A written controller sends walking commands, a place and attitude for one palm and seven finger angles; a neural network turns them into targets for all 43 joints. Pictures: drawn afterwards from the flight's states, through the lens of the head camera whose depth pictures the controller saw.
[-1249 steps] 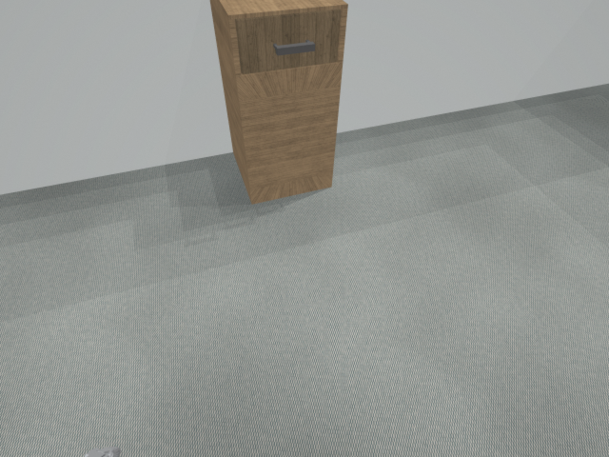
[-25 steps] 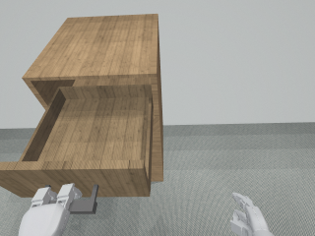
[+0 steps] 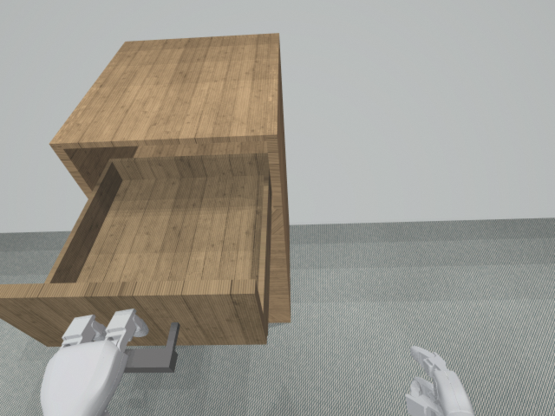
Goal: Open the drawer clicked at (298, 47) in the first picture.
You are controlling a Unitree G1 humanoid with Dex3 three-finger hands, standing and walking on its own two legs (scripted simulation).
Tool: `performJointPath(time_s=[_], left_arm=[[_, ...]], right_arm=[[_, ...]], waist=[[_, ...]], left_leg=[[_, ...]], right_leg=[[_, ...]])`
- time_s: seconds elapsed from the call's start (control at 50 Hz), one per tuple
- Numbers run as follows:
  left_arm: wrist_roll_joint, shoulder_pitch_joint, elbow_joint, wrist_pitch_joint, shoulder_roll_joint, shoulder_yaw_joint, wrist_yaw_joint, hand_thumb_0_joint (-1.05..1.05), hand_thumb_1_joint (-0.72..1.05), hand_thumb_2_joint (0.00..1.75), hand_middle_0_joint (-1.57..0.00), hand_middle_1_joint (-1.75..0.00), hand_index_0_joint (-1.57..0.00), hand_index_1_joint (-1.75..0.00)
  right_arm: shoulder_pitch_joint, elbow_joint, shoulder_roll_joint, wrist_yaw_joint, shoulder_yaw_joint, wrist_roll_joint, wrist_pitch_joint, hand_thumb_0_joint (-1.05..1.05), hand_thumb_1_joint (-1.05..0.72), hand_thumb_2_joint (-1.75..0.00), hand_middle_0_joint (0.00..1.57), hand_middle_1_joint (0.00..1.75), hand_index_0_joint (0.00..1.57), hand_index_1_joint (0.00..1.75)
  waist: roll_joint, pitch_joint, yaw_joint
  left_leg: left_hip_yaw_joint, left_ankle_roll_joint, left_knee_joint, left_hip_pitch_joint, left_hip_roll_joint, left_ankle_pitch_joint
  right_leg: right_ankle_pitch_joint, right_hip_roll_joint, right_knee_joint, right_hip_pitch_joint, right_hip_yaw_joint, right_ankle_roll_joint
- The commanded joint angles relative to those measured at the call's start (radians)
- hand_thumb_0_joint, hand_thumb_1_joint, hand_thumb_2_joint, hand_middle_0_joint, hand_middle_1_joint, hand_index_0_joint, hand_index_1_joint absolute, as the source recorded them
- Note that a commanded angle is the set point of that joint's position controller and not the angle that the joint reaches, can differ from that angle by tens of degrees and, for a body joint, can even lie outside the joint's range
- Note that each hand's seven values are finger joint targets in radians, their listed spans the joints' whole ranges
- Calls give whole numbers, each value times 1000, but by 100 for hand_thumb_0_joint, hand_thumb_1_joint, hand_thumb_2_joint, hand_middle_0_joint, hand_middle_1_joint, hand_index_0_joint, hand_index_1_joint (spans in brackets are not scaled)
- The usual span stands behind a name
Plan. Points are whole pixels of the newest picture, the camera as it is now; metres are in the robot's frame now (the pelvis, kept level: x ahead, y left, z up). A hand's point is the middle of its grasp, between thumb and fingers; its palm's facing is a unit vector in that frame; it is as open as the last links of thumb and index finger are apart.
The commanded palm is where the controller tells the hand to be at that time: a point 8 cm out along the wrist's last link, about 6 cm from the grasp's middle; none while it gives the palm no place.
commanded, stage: lift the hand off the handle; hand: left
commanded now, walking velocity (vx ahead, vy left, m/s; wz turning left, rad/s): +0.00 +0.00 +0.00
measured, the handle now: (128, 345) +0.21 +0.24 +0.00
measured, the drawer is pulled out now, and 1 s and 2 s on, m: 0.30 0.30 0.30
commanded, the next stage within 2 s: draw the hand back to the body in 1.08 s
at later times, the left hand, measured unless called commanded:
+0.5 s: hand (86, 363) +0.16 +0.25 +0.07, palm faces +0.03 -0.14 -0.99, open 13.5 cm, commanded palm +0.14 +0.24 +0.14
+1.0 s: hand (63, 319) +0.18 +0.24 +0.15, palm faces +0.11 -0.14 -0.98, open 13.8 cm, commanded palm +0.14 +0.24 +0.21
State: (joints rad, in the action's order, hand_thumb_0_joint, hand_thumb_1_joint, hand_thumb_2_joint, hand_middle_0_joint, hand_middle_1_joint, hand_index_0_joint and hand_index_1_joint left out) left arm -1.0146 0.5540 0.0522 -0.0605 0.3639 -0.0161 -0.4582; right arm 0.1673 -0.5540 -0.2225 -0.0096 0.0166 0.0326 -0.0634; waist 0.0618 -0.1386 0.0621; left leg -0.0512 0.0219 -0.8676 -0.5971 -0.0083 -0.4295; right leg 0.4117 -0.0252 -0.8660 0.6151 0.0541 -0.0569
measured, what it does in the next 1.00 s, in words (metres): stands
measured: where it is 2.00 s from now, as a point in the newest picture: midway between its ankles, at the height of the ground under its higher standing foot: outside the picture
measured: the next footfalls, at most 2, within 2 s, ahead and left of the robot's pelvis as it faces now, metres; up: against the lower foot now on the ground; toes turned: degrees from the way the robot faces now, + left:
none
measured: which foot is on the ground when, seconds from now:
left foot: down 0.00-1.00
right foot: down 0.00-1.00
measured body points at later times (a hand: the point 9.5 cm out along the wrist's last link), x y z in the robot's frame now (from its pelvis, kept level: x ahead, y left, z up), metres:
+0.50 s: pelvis +0.01 +0.01 +0.02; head +0.02 -0.02 +0.47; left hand +0.16 +0.25 +0.13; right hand +0.23 -0.19 -0.06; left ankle +0.00 +0.11 -0.70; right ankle +0.01 -0.08 -0.70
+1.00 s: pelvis +0.02 +0.02 +0.04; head +0.01 -0.02 +0.49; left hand +0.17 +0.25 +0.20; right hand +0.25 -0.16 -0.04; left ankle +0.00 +0.11 -0.70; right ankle +0.01 -0.08 -0.70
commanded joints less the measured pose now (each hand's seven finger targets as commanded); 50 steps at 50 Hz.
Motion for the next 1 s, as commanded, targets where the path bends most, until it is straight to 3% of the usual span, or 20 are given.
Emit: performJointPath(time_s=[0.0,0.16,0.18,0.22,0.24,0.32,0.42,0.44,0.48,0.52,0.58,0.62,0.68,0.74,0.8,0.82,0.84,0.9,0.92,0.98], left_arm=[[31,-12,254,2,163,132,-41,0,-50,30,-30,-120,-30,-120],[37,6,308,16,177,137,9,0,-50,30,-30,-120,-30,-120],[45,0,333,18,149,103,20,0,-50,30,-30,-120,-30,-120],[46,1,353,18,194,143,31,0,-50,30,-30,-120,-30,-120],[49,-14,363,20,163,111,40,0,-50,30,-30,-120,-30,-120],[55,5,431,16,199,139,64,0,-50,30,-30,-120,-30,-120],[67,15,506,24,177,111,89,0,-50,30,-30,-120,-30,-120],[75,16,506,29,169,105,95,0,-50,30,-30,-120,-30,-120],[68,-2,524,36,186,116,105,0,-50,30,-30,-120,-30,-120],[70,2,555,45,194,117,118,0,-50,30,-30,-120,-30,-120],[77,-16,587,52,185,98,137,0,-50,30,-30,-120,-30,-120],[80,-30,638,55,196,97,151,0,-50,30,-30,-120,-30,-120],[84,-33,661,61,204,100,167,0,-50,30,-30,-120,-30,-120],[88,-59,664,75,214,105,187,0,-50,30,-30,-120,-30,-120],[99,27,659,111,202,109,216,0,-50,30,-30,-120,-30,-120],[102,37,650,123,192,90,235,0,-50,30,-30,-120,-30,-120],[118,20,662,134,211,103,248,0,-50,30,-30,-120,-30,-120],[130,38,697,165,221,117,282,0,-50,30,-30,-120,-30,-120],[131,65,693,165,236,128,294,0,-50,30,-30,-120,-30,-120],[147,59,733,163,250,143,308,0,-50,30,-30,-120,-30,-120]], right_arm=[[-135,179,-104,8,36,-5,62,0,-90,-90,20,30,20,30],[-144,179,-104,-1,32,-8,64,0,-90,-90,20,30,20,30],[-150,185,-102,0,32,-12,64,0,-90,-90,20,30,20,30],[-148,185,-103,-1,28,-8,66,0,-90,-90,20,30,20,30],[-153,182,-100,2,30,-12,64,0,-90,-90,20,30,20,30],[-152,190,-100,-3,24,-9,67,0,-90,-90,20,30,20,30],[-151,198,-101,-14,19,-10,64,0,-90,-90,20,30,20,30],[-154,197,-99,-11,22,-15,62,0,-90,-90,20,30,20,30],[-156,200,-103,-12,19,-14,57,0,-90,-90,20,30,20,30],[-155,203,-101,-14,14,-16,56,0,-90,-90,20,30,20,30],[-156,208,-99,-14,15,-21,54,0,-90,-90,20,30,20,30],[-146,214,-100,-17,8,-20,58,0,-90,-90,20,30,20,30],[-155,220,-103,-15,6,-22,53,0,-90,-90,20,30,20,30],[-169,207,-103,-16,0,-29,45,0,-90,-90,20,30,20,30],[-194,227,-102,-27,-7,-45,43,0,-90,-90,20,30,20,30],[-168,217,-98,-32,-7,-42,37,0,-90,-90,20,30,20,30],[-189,222,-106,-32,-9,-51,30,0,-90,-90,20,30,20,30],[-223,241,-107,-35,-20,-60,26,0,-90,-90,20,30,20,30],[-188,232,-108,-37,-21,-55,21,0,-90,-90,20,30,20,30],[-198,250,-117,-32,-23,-58,11,0,-90,-90,20,30,20,30]], waist=[[-37,-92,-2],[-58,-62,13],[-47,-45,8],[-47,-60,21],[-46,-35,10],[1,-69,31],[2,-59,30],[-22,-26,23],[-36,-33,26],[0,-57,38],[-12,-25,34],[3,-61,43],[-9,-30,42],[-8,-2,41],[12,-18,61],[-15,-23,60],[-29,13,52],[-5,18,61],[-16,5,64],[-24,31,61]], left_leg=[[48,23,135,137,24,160],[51,21,189,193,17,179],[52,23,198,199,17,172],[54,22,209,225,15,188],[53,23,217,229,15,182],[55,20,232,283,13,236],[66,17,255,320,-1,293],[65,19,261,311,-3,291],[67,19,270,324,-4,292],[68,15,281,350,-7,317],[76,14,296,368,-16,345],[79,13,301,395,-17,366],[79,11,318,403,-21,380],[85,5,342,410,-26,376],[89,-1,360,425,-28,449],[77,4,366,422,-27,450],[79,1,384,416,-31,438],[81,2,403,422,-31,443],[70,5,407,422,-31,459],[65,5,418,430,-34,459]], right_leg=[[-156,16,225,-86,-100,0],[-148,20,266,-118,-87,6],[-143,21,273,-125,-86,6],[-144,24,287,-139,-92,5],[-144,21,293,-140,-89,5],[-182,25,306,-172,-96,0],[-210,22,316,-186,-76,2],[-223,22,322,-194,-72,4],[-227,24,332,-206,-74,7],[-226,24,337,-221,-71,5],[-234,23,350,-225,-66,7],[-242,27,358,-246,-66,6],[-253,29,376,-259,-64,10],[-243,25,395,-273,-65,8],[-310,24,401,-340,-70,6],[-318,26,403,-354,-42,13],[-322,26,416,-358,-53,17],[-346,24,432,-405,-71,14],[-357,26,431,-422,-42,19],[-369,31,451,-424,-55,26]])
